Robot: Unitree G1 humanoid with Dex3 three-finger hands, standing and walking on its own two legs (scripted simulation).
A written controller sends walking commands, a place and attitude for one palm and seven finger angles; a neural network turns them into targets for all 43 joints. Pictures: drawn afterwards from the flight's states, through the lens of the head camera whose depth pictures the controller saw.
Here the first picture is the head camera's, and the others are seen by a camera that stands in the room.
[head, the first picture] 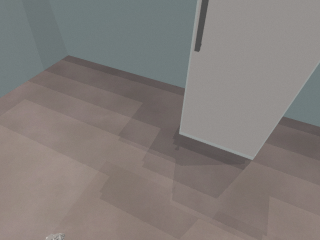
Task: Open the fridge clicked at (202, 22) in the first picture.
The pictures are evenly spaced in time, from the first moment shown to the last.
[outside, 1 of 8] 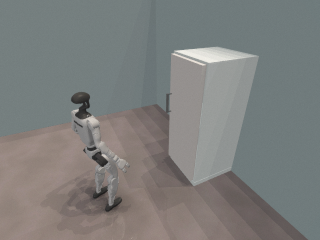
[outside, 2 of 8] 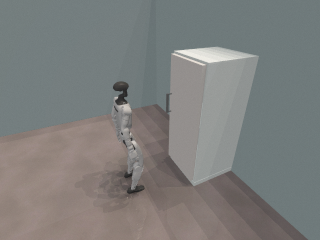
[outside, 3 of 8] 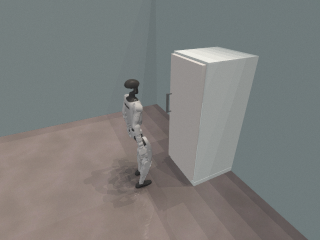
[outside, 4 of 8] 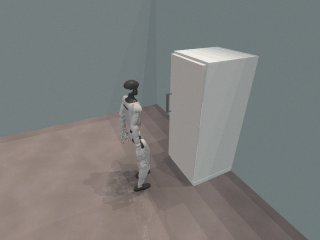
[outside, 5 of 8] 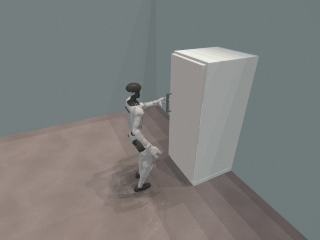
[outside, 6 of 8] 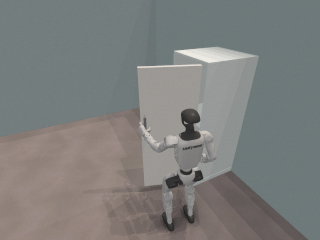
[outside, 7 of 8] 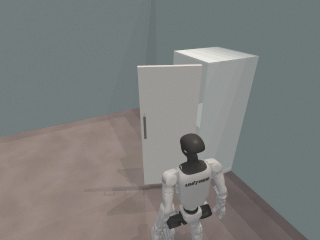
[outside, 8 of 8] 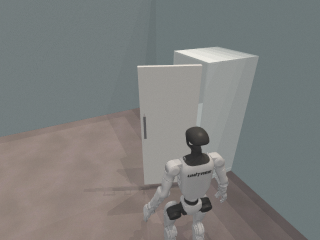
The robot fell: no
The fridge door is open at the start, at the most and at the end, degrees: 0 79 69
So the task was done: yes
